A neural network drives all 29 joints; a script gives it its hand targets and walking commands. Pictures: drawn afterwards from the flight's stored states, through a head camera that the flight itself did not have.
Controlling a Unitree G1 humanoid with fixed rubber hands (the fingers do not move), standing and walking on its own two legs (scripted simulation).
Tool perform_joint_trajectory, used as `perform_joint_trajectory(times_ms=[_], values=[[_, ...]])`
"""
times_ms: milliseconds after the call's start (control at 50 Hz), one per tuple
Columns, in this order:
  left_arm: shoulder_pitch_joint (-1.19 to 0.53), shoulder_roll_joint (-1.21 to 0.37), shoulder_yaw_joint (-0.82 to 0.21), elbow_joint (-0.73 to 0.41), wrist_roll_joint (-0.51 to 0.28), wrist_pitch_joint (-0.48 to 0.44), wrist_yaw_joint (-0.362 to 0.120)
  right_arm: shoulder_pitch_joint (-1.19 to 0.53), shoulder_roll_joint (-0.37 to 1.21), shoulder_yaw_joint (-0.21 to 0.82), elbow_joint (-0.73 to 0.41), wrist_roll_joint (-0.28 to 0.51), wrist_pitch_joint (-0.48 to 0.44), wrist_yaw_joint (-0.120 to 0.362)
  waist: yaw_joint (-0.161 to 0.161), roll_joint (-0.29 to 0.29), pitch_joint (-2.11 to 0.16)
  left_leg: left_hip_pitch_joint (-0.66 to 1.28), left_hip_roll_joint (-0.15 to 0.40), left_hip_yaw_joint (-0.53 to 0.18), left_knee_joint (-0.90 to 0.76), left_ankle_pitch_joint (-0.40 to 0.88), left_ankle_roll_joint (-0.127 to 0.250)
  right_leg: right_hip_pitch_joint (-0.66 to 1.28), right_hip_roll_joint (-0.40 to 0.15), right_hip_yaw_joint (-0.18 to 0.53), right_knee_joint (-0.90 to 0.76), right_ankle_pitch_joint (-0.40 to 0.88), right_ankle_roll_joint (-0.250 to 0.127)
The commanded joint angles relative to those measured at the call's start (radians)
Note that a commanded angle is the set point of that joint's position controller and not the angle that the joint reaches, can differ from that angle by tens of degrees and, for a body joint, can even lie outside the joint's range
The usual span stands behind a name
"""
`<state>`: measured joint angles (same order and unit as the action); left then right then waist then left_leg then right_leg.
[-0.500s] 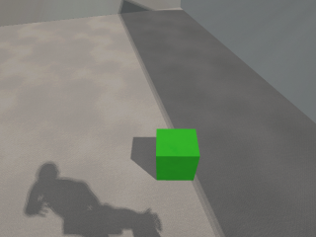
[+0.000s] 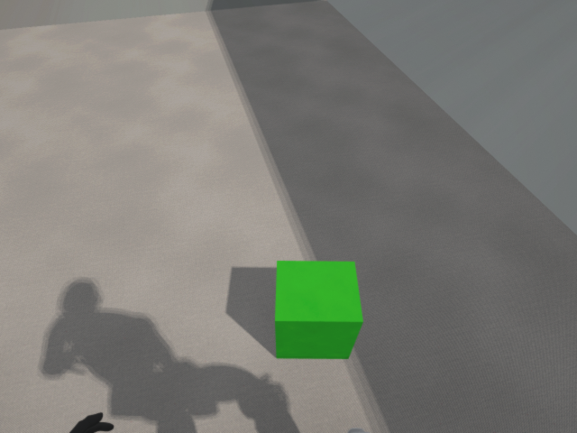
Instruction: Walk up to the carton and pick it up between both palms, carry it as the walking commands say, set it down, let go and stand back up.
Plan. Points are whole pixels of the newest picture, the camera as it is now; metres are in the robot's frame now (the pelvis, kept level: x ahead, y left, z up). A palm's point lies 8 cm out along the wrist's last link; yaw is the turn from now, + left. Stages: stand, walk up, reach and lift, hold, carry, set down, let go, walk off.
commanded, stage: walk up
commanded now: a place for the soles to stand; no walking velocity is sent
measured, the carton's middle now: (314, 311) +0.60 -0.06 -0.61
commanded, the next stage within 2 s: none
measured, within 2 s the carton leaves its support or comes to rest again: neither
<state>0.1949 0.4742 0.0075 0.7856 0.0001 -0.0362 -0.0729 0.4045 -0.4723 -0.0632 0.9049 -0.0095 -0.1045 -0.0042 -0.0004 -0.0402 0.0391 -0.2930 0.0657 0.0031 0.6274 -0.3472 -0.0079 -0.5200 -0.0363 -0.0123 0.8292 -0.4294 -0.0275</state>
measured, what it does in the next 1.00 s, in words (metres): walks ahead: right foot, then left foot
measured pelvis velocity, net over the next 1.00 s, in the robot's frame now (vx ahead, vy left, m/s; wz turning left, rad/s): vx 0.14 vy -0.04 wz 0.02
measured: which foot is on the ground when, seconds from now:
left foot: down 0.00-0.04, up 0.06-0.30, down 0.32-1.00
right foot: up 0.00-0.02, down 0.04-1.00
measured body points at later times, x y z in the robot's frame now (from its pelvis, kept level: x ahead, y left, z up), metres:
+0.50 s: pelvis +0.11 -0.02 -0.01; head +0.13 -0.01 +0.44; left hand +0.21 +0.30 -0.11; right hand +0.14 -0.38 -0.09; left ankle +0.13 +0.13 -0.72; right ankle +0.13 -0.14 -0.71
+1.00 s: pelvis +0.14 -0.04 -0.01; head +0.17 -0.02 +0.44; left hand +0.26 +0.29 -0.11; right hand +0.26 -0.39 -0.09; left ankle +0.16 +0.11 -0.72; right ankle +0.14 -0.14 -0.72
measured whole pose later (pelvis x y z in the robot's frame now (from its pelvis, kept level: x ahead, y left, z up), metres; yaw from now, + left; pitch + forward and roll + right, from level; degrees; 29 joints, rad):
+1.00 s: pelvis +0.14 -0.04 -0.01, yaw +1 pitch -1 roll +1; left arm 0.15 0.45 0.01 0.85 0.00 -0.01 -0.01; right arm 0.17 -0.46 -0.05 0.90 -0.01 -0.06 -0.02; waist 0.00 -0.05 0.08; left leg -0.32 0.03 -0.01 0.67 -0.33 -0.03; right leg -0.30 -0.03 -0.05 0.71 -0.38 -0.02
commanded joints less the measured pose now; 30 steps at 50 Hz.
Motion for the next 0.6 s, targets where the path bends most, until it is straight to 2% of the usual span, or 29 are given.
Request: perform_joint_trajectory(times_ms=[0, 20, 40, 60, 80, 100, 120, 140, 160, 180, 220, 240, 260, 280, 300, 320, 340, 360, 380, 400, 420, 460, 480, 500, 520, 540, 560, 580], values=[[0.135, 0.178, 0.101, -0.016, 0.017, -0.025, 0.003, -0.077, -0.241, -0.051, -0.108, 0.005, 0.001, 0.002, 0.057, 0.121, -0.079, -0.093, 0.136, -0.122, -0.038, 0.253, 0.148, 0.367, 0.024, -0.065, -0.287, 0.195, -0.017], [0.220, 0.227, 0.128, 0.012, 0.023, -0.027, 0.013, -0.053, -0.172, -0.030, -0.113, 0.003, 0.004, 0.002, 0.095, -0.048, -0.121, -0.211, 0.052, -0.047, 0.194, 0.156, 0.107, 0.521, -0.035, 0.070, -0.396, 0.072, -0.044], [0.265, 0.316, 0.153, 0.002, 0.031, -0.030, 0.026, -0.042, -0.096, 0.004, -0.137, 0.004, -0.002, -0.002, 0.126, -0.281, -0.133, -0.403, -0.093, -0.011, 0.406, -0.125, 0.057, 0.611, -0.250, 0.416, -0.512, -0.126, -0.106], [0.195, 0.348, 0.153, -0.022, 0.031, -0.029, 0.030, -0.056, -0.143, 0.001, -0.114, 0.000, 0.013, -0.015, 0.102, -0.194, -0.071, -0.465, -0.089, -0.079, 0.539, -0.183, 0.061, 0.507, -0.346, 0.596, -0.603, -0.338, -0.175], [0.125, 0.332, 0.143, -0.031, 0.017, -0.021, 0.028, -0.038, -0.203, -0.017, -0.087, 0.007, 0.022, -0.015, 0.062, -0.115, 0.021, -0.452, -0.045, -0.092, 0.568, -0.142, 0.055, 0.394, -0.330, 0.560, -0.622, -0.402, -0.188], [0.084, 0.285, 0.129, -0.034, 0.010, -0.016, 0.025, -0.020, -0.217, -0.026, -0.062, 0.012, 0.022, -0.010, 0.032, -0.095, 0.082, -0.391, -0.011, -0.091, 0.536, -0.078, 0.047, 0.313, -0.262, 0.447, -0.585, -0.309, -0.187], [0.064, 0.257, 0.120, -0.042, 0.009, -0.016, 0.026, 0.005, -0.201, -0.024, -0.054, 0.020, 0.021, -0.002, 0.020, -0.112, 0.114, -0.347, 0.012, -0.055, 0.447, -0.066, 0.037, 0.275, -0.223, 0.350, -0.567, -0.228, -0.177], [0.046, 0.242, 0.112, -0.037, 0.010, -0.014, 0.027, 0.020, -0.183, -0.024, -0.034, 0.022, 0.019, 0.008, 0.011, -0.149, 0.120, -0.260, 0.005, -0.010, 0.370, -0.060, 0.025, 0.202, -0.185, 0.253, -0.564, -0.143, -0.175], [0.051, 0.235, 0.110, -0.040, 0.017, -0.013, 0.025, 0.011, -0.180, -0.028, -0.024, 0.019, 0.019, 0.012, 0.019, -0.153, 0.142, -0.209, -0.009, 0.014, 0.310, -0.075, 0.011, 0.160, -0.171, 0.223, -0.559, -0.079, -0.179], [0.073, 0.236, 0.111, -0.048, 0.019, -0.011, 0.023, -0.005, -0.175, -0.028, -0.026, 0.013, 0.018, 0.012, 0.030, -0.167, 0.152, -0.197, -0.022, 0.035, 0.259, -0.107, 0.007, 0.165, -0.182, 0.223, -0.559, -0.053, -0.188], [0.089, 0.260, 0.121, -0.057, 0.020, -0.002, 0.017, -0.022, -0.168, -0.026, -0.027, 0.014, 0.010, 0.010, 0.043, -0.197, 0.108, -0.150, -0.038, 0.066, 0.137, -0.148, 0.012, 0.217, -0.187, 0.205, -0.511, -0.009, -0.207], [0.076, 0.255, 0.118, -0.069, 0.023, 0.006, 0.015, -0.007, -0.163, -0.025, -0.025, 0.009, 0.005, 0.004, 0.036, -0.188, 0.078, -0.112, -0.056, 0.096, 0.053, -0.105, 0.020, 0.243, -0.172, 0.177, -0.465, 0.016, -0.199], [0.064, 0.245, 0.111, -0.072, 0.019, 0.012, 0.017, 0.010, -0.148, -0.025, -0.011, 0.006, 0.000, -0.002, 0.015, -0.157, 0.057, -0.036, -0.071, 0.121, -0.038, -0.004, 0.025, 0.223, -0.172, 0.148, -0.403, 0.082, -0.184], [0.040, 0.228, 0.103, -0.079, 0.016, 0.021, 0.019, 0.076, -0.142, -0.029, 0.008, 0.009, -0.006, -0.013, -0.027, -0.120, 0.015, 0.060, -0.097, 0.140, -0.117, 0.073, 0.028, 0.212, -0.148, 0.101, -0.282, 0.166, -0.153], [0.048, 0.174, 0.087, -0.081, 0.012, 0.026, 0.021, 0.117, -0.174, -0.039, 0.021, 0.001, -0.010, -0.027, -0.043, -0.027, -0.045, 0.159, -0.072, 0.066, -0.152, 0.090, 0.033, 0.166, -0.121, 0.050, -0.121, 0.208, -0.107], [0.034, 0.090, 0.060, -0.103, 0.005, 0.028, 0.023, 0.109, -0.269, -0.057, -0.004, -0.016, -0.016, -0.037, -0.051, 0.211, -0.068, 0.243, 0.165, -0.372, -0.246, 0.096, 0.113, -0.012, -0.022, -0.021, 0.135, 0.154, -0.036], [0.044, 0.109, 0.064, -0.105, 0.010, 0.038, 0.039, 0.047, -0.330, -0.064, -0.040, -0.010, -0.013, -0.040, -0.023, 0.217, -0.023, 0.205, 0.303, -0.562, -0.275, 0.193, 0.222, -0.100, 0.010, 0.028, 0.133, -0.125, -0.019], [0.010, 0.181, 0.089, -0.083, 0.014, 0.042, 0.044, 0.033, -0.335, -0.069, -0.034, 0.013, -0.010, -0.041, -0.037, 0.107, 0.003, 0.134, 0.337, -0.559, -0.245, 0.237, 0.293, -0.068, -0.035, 0.083, 0.196, -0.159, -0.009], [0.003, 0.175, 0.088, -0.090, 0.009, 0.036, 0.042, 0.003, -0.330, -0.068, -0.040, 0.008, -0.007, -0.039, -0.025, 0.119, 0.021, 0.093, 0.317, -0.489, -0.221, 0.276, 0.298, -0.066, -0.039, 0.066, 0.180, -0.177, -0.007], [0.031, 0.167, 0.089, -0.080, 0.007, 0.032, 0.041, -0.017, -0.312, -0.065, -0.052, -0.001, 0.000, -0.036, -0.010, 0.143, 0.036, 0.075, 0.289, -0.438, -0.205, 0.258, 0.282, -0.055, -0.041, 0.057, 0.124, -0.198, -0.014], [0.053, 0.168, 0.091, -0.062, 0.009, 0.028, 0.035, -0.036, -0.294, -0.060, -0.060, -0.003, 0.007, -0.033, -0.008, 0.168, 0.023, 0.039, 0.236, -0.362, -0.187, 0.278, 0.251, 0.020, -0.036, 0.020, 0.036, -0.163, -0.011], [0.096, 0.154, 0.091, -0.031, 0.007, 0.022, 0.037, -0.076, -0.266, -0.046, -0.077, 0.000, 0.019, -0.027, 0.010, 0.184, -0.029, -0.032, 0.158, -0.245, -0.125, 0.387, 0.203, 0.184, 0.008, -0.046, -0.112, -0.005, -0.012], [0.125, 0.141, 0.089, -0.013, 0.006, 0.015, 0.042, -0.110, -0.248, -0.036, -0.082, 0.006, 0.027, -0.022, 0.036, 0.179, -0.044, -0.081, 0.133, -0.195, -0.075, 0.392, 0.167, 0.296, 0.028, -0.071, -0.230, 0.083, -0.020], [0.139, 0.156, 0.090, -0.008, 0.019, 0.006, 0.049, -0.120, -0.200, -0.017, -0.081, 0.010, 0.031, -0.018, 0.052, 0.142, -0.060, -0.116, 0.092, -0.148, 0.005, 0.317, 0.118, 0.365, 0.008, -0.024, -0.333, 0.143, -0.043], [0.156, 0.215, 0.103, 0.005, 0.034, -0.003, 0.056, -0.097, -0.128, 0.004, -0.081, 0.016, 0.035, -0.017, 0.056, -0.070, -0.102, -0.203, 0.007, -0.069, 0.193, 0.159, 0.061, 0.451, -0.164, 0.229, -0.457, 0.122, -0.088], [0.075, 0.267, 0.108, -0.008, 0.021, -0.004, 0.060, -0.099, -0.081, 0.024, -0.084, 0.017, 0.043, -0.023, 0.029, -0.188, -0.023, -0.286, -0.099, 0.013, 0.256, -0.165, 0.018, 0.402, -0.307, 0.408, -0.547, 0.095, -0.147], [0.057, 0.273, 0.107, 0.001, 0.023, -0.003, 0.060, -0.111, -0.143, 0.002, -0.063, 0.013, 0.053, -0.031, 0.044, -0.133, 0.006, -0.251, -0.062, -0.058, 0.331, -0.227, 0.018, 0.320, -0.337, 0.420, -0.545, 0.077, -0.204], [0.023, 0.243, 0.095, -0.001, 0.017, 0.001, 0.057, -0.093, -0.175, -0.008, -0.042, 0.017, 0.053, -0.031, 0.015, -0.121, 0.068, -0.216, -0.045, -0.033, 0.321, -0.217, 0.022, 0.256, -0.302, 0.341, -0.506, 0.147, -0.201]])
